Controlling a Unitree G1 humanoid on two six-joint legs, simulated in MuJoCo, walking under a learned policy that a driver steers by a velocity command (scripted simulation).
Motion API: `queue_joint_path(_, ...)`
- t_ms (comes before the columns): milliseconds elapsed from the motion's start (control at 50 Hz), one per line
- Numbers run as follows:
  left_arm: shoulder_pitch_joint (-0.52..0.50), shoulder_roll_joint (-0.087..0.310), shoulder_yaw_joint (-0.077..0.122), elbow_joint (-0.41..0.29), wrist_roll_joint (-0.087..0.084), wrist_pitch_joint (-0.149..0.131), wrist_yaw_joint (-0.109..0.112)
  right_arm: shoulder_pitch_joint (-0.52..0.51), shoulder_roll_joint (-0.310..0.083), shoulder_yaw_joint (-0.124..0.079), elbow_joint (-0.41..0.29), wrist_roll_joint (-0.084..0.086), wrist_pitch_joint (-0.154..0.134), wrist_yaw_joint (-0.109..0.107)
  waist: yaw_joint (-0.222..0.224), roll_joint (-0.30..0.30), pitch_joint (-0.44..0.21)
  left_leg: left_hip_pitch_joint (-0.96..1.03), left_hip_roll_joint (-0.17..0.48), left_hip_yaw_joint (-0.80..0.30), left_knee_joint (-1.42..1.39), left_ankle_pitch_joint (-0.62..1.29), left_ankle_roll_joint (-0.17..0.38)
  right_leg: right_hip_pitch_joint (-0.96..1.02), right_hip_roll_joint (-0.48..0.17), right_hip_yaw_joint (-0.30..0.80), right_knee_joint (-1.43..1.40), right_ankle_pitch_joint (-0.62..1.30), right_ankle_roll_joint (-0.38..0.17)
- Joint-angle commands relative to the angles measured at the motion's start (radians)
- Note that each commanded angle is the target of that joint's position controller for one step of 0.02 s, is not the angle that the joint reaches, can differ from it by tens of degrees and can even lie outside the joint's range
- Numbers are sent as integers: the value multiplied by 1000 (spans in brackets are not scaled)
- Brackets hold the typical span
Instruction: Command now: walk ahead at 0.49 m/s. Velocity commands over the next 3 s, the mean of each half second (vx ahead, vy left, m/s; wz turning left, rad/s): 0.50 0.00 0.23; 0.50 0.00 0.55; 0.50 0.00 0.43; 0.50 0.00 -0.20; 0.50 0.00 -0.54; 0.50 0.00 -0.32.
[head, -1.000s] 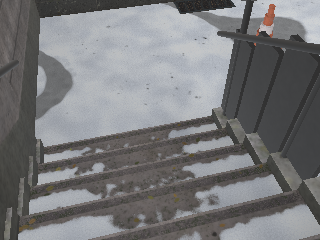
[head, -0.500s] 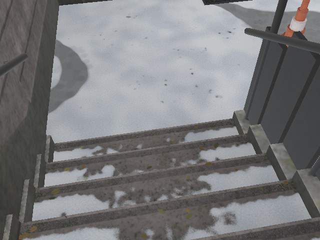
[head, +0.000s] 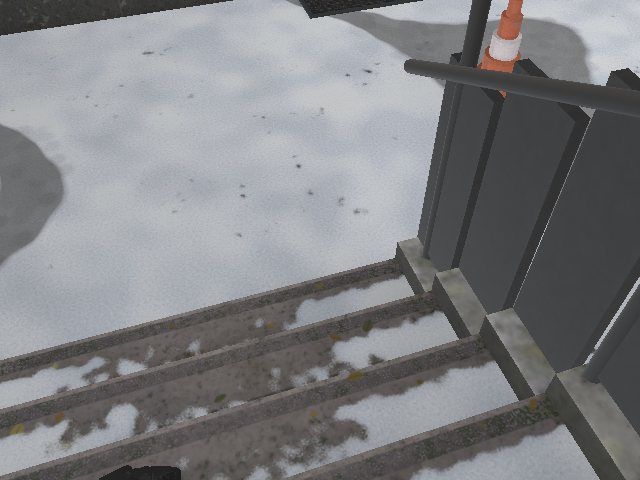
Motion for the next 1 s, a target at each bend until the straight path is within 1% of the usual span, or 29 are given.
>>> queue_joint_path(20,-42,51,10,-73,-18,1,-2,9,-124,-35,-30,3,19,-6,25,125,137,-96,180,-197,-46,584,145,133,-3,-26,-101,-133,0)
queue_joint_path(60,262,109,49,31,-2,-4,7,-9,-141,-39,-10,-6,22,6,178,75,33,-91,140,-162,306,844,117,434,32,-117,-150,-184,-30)
queue_joint_path(80,481,151,72,115,10,-8,7,18,-108,-45,32,8,4,19,271,12,-47,-320,45,-137,710,609,58,741,-61,-35,-93,-42,-97)
queue_joint_path(100,604,153,38,159,28,-8,-12,126,2,-20,45,6,-18,31,249,-228,-160,-657,-72,-188,1156,-155,27,1045,-183,47,262,392,-148)
queue_joint_path(120,602,186,52,148,7,6,-12,219,-60,-21,-2,39,-44,40,206,-331,-311,-755,-45,-258,1222,-98,4,1094,-286,279,214,222,-265)
queue_joint_path(140,578,228,70,171,-22,17,-9,124,-74,-22,-77,58,-46,25,199,-284,-305,-856,-26,-204,1166,51,-13,1005,-392,500,-31,-342,-341)
queue_joint_path(160,478,137,48,161,-15,13,-2,-35,-98,-28,-109,61,-24,-4,190,-53,-156,-899,53,-148,1023,248,13,813,-361,488,-157,-739,-307)
queue_joint_path(200,242,72,14,110,35,-24,-12,-73,-113,-45,-120,29,30,-25,81,100,36,-718,115,-189,795,480,43,343,-328,448,-197,-758,-262)
queue_joint_path(240,246,11,-3,149,28,-52,3,-40,-109,-66,-104,13,35,-15,40,15,83,-641,141,-236,563,632,60,189,-196,224,-155,-564,-146)
queue_joint_path(260,268,40,5,169,18,-56,23,-82,-93,-70,-131,0,29,-11,50,-27,76,-611,136,-229,413,682,45,187,-156,159,-171,-456,-138)
queue_joint_path(300,374,71,14,224,40,-51,61,-128,-61,-64,-163,-7,24,10,60,-53,24,-660,142,-243,336,708,28,298,-189,152,-138,-217,-179)
queue_joint_path(340,393,102,22,232,40,-53,74,-130,-78,-67,-168,-4,25,32,55,-16,-8,-707,131,-251,320,798,40,368,-210,132,-106,-200,-177)
queue_joint_path(400,452,40,6,259,-6,-53,103,-302,-100,-76,-236,-13,18,58,95,-5,80,-704,91,-252,-51,1172,65,358,-111,-43,-54,-452,-74)
queue_joint_path(480,442,57,-3,247,15,-40,128,-394,-50,-57,-286,-32,18,98,133,-11,96,-454,55,-123,-206,1399,60,212,-79,-153,55,-571,-59)
queue_joint_path(600,530,111,28,226,-3,11,131,-569,-28,-27,-381,10,28,132,252,18,185,-661,109,-82,-378,1072,41,502,-204,-40,323,-501,-106)
queue_joint_path(640,504,122,33,217,-11,22,126,-522,-60,-30,-348,-3,26,131,229,26,168,-520,102,19,-431,908,68,455,-231,-68,467,-353,-102)
queue_joint_path(680,455,144,36,216,-1,2,98,-215,-145,-82,-244,-5,26,114,55,78,-13,40,12,94,-480,1012,149,271,-133,-142,855,-147,-80)
queue_joint_path(700,426,136,37,192,13,-25,91,-49,-225,-98,-192,-4,31,107,-20,232,-79,349,121,-43,-381,1446,241,-11,-6,-225,1360,-708,0)
queue_joint_path(720,602,59,5,180,12,-53,62,-14,-254,-82,-187,-11,32,112,56,363,-324,722,306,-332,-72,1576,431,-345,46,-71,1664,-1366,46)
queue_joint_path(740,471,124,10,74,-20,-76,50,81,-276,-101,-175,17,46,102,-38,338,-460,776,403,-572,-297,1147,538,-460,63,4,1591,-1309,84)
queue_joint_path(760,306,107,1,-10,-59,-74,65,74,-298,-105,-147,17,59,77,-30,251,-380,710,444,-713,-480,710,512,-597,47,-2,1495,-1195,86)
queue_joint_path(780,225,107,-1,-11,-54,-55,91,-34,-234,-86,-163,3,62,67,6,25,-205,497,428,-703,-531,463,425,-614,-9,-4,1359,-1046,65)
queue_joint_path(800,219,143,20,-11,-26,-33,114,-208,-177,-61,-225,-13,40,73,93,-58,-80,204,402,-700,-517,463,390,-504,-26,14,1265,-948,57)
queue_joint_path(840,310,154,47,18,9,-4,128,-379,-135,-43,-288,-15,-1,74,212,-29,59,-263,251,-474,-495,716,305,-238,-62,39,868,-674,62)
queue_joint_path(880,250,76,35,-40,67,-17,118,-356,-164,-58,-275,-14,6,32,202,68,0,-402,122,-326,-448,962,288,-15,-34,-23,609,-528,99)
queue_joint_path(900,343,66,35,2,49,-30,97,-319,-186,-64,-265,-36,12,12,214,109,-82,-382,117,-310,-392,1066,290,67,-11,-36,663,-343,103)
queue_joint_path(940,251,120,54,-44,19,-36,76,-179,-147,-60,-223,-10,7,-3,149,130,-63,-209,124,-381,-326,887,292,-132,-24,59,578,-209,88)
queue_joint_path(980,82,123,47,-123,33,-38,64,-120,-96,-45,-212,22,2,-23,113,84,33,-221,83,-418,-262,564,283,-194,-3,95,279,-73,72)
queue_joint_path(1000,36,99,41,-147,53,-41,51,-117,-104,-45,-219,17,6,-30,94,79,31,-306,49,-407,-255,488,263,-69,35,70,188,22,63)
